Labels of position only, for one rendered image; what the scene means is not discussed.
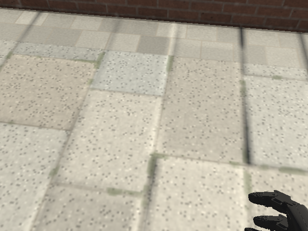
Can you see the robot right hand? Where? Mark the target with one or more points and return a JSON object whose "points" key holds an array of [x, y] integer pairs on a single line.
{"points": [[297, 214]]}

